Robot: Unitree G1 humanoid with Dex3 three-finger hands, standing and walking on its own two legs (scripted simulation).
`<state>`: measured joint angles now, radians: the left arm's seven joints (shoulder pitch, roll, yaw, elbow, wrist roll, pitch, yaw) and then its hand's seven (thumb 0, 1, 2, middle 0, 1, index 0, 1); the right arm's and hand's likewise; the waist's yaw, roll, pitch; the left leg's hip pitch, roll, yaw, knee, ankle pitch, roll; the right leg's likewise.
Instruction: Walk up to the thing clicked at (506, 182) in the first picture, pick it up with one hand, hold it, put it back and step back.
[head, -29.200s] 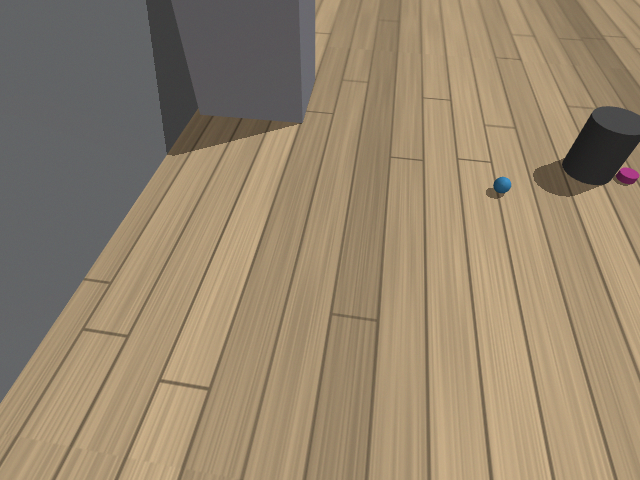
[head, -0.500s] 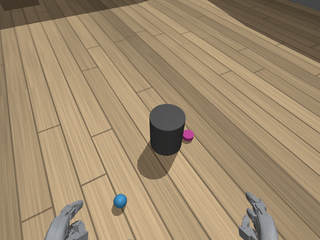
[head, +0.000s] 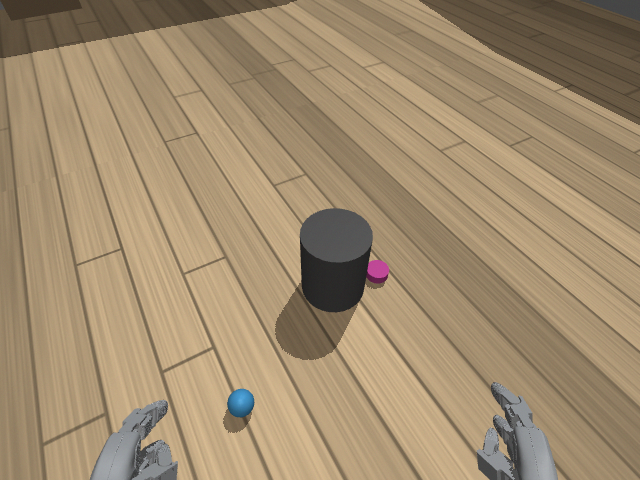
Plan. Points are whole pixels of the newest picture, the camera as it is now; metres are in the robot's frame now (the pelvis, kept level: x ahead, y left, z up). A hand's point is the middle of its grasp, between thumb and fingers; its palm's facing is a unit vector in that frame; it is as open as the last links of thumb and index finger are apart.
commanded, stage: home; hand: left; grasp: from above
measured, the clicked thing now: (240, 402) +0.46 +0.22 -0.68
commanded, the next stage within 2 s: stand in 0.60 s
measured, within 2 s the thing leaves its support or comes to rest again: neither
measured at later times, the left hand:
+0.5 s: hand (174, 468) +0.17 +0.18 -0.04, palm faces +0.05 -0.98 -0.21, open 7.4 cm
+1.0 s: hand out of the picture +0.10 +0.24 -0.11, palm faces +0.05 -0.94 -0.34, open 7.4 cm
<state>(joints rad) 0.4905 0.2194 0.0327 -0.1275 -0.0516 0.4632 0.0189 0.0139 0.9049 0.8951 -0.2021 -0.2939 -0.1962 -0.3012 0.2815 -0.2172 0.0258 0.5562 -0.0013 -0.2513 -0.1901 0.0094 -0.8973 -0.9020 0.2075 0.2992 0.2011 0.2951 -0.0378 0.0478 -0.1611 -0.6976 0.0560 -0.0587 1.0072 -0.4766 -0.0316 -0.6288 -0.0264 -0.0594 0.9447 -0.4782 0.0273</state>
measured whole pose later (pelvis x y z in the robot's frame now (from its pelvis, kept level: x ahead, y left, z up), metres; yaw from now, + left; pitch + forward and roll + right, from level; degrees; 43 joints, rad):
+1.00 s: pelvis -0.01 +0.00 +0.03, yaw +1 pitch +0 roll +0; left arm 0.22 0.29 0.05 0.74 0.04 0.06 0.04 0.01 0.90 0.90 -0.20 -0.30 -0.20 -0.30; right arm 0.19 -0.30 -0.05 0.89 -0.06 -0.03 -0.01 0.01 -0.90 -0.90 0.21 0.30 0.20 0.30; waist 0.02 0.00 0.03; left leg -0.40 0.02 -0.02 0.77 -0.37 -0.01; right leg -0.36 -0.06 -0.04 0.76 -0.40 0.04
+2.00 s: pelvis -0.01 +0.00 +0.07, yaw +1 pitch -4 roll +0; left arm 0.14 0.31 0.04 1.16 0.02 0.00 0.02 0.01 0.90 0.90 -0.20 -0.30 -0.20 -0.30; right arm 0.15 -0.31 -0.01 1.14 -0.02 0.00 -0.01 0.00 -0.90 -0.90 0.21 0.30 0.20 0.29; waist 0.01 0.02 0.07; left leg -0.14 0.02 -0.03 0.38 -0.18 -0.03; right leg -0.09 -0.05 -0.06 0.36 -0.20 0.03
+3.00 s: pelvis +0.01 -0.01 +0.07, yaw +1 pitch -2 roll +0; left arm 0.11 0.33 0.03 1.15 0.01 -0.01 0.01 0.01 0.90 0.89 -0.20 -0.30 -0.20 -0.30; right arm 0.11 -0.34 0.00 1.15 -0.02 -0.01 0.00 0.00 -0.90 -0.90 0.21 0.30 0.20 0.29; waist 0.00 0.01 0.05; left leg -0.13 0.03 -0.04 0.35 -0.18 -0.03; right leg -0.08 -0.05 -0.07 0.33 -0.20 0.03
